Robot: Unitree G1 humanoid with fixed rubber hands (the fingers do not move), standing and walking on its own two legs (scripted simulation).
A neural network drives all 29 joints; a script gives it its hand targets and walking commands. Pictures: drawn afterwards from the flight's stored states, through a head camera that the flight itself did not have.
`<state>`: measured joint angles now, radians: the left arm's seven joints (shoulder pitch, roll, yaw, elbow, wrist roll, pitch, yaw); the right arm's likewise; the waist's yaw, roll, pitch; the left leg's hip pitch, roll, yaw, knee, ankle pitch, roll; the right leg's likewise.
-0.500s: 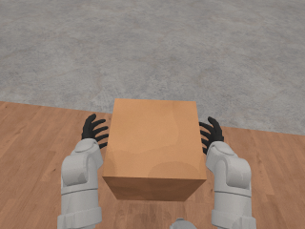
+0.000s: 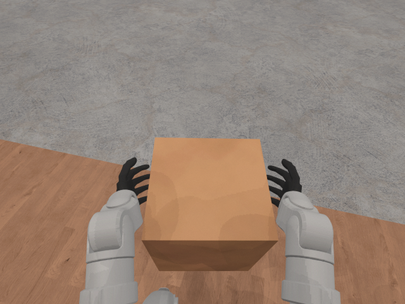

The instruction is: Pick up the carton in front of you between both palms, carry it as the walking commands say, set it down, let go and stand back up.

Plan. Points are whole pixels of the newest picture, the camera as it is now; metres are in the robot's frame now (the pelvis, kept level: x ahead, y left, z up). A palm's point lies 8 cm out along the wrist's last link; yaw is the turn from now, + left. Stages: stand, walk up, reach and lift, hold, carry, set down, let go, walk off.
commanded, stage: carry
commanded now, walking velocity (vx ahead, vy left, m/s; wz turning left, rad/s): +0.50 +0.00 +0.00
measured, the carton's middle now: (205, 210) +0.33 +0.02 -0.02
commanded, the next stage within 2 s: none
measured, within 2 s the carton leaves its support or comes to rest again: neither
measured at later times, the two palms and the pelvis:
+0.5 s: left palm (146, 95) +0.62 +0.19 +0.05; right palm (262, 104) +0.59 -0.12 +0.06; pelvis +0.29 +0.05 -0.02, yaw -2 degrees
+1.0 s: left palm (174, 62) +0.88 +0.15 +0.00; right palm (260, 63) +0.90 -0.16 -0.01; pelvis +0.57 -0.01 -0.06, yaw +0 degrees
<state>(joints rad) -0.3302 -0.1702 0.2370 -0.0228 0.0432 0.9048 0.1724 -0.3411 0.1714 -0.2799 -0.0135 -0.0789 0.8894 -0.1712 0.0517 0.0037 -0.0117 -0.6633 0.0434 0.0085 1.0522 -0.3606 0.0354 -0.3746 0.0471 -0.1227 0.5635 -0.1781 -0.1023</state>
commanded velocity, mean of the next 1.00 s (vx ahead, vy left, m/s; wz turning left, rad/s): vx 0.50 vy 0.00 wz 0.00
